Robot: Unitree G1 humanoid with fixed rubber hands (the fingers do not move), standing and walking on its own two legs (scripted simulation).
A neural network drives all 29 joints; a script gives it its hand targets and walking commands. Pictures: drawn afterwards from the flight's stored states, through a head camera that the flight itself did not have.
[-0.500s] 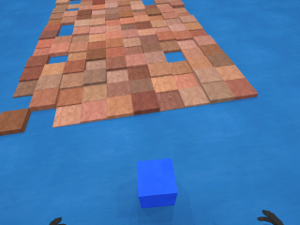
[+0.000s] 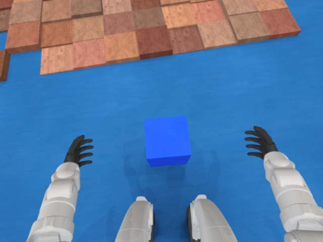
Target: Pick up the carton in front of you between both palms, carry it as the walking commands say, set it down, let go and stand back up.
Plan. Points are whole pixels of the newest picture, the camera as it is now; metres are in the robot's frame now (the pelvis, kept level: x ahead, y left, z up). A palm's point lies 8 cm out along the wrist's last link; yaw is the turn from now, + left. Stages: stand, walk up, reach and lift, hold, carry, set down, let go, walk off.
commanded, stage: reach and lift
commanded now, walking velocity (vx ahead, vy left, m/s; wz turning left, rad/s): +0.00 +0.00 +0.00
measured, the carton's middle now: (166, 143) +0.48 +0.01 -0.59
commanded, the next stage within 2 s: none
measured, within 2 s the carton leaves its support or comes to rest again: neither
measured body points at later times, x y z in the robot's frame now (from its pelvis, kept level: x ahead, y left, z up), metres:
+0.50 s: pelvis -0.07 +0.00 -0.06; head +0.24 +0.00 +0.26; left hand +0.48 +0.21 -0.15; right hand +0.50 -0.19 -0.15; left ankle +0.03 +0.12 -0.68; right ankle +0.03 -0.12 -0.68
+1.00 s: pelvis -0.05 +0.00 -0.20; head +0.31 +0.00 +0.08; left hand +0.48 +0.20 -0.36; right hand +0.50 -0.19 -0.36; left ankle +0.03 +0.13 -0.68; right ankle +0.03 -0.12 -0.68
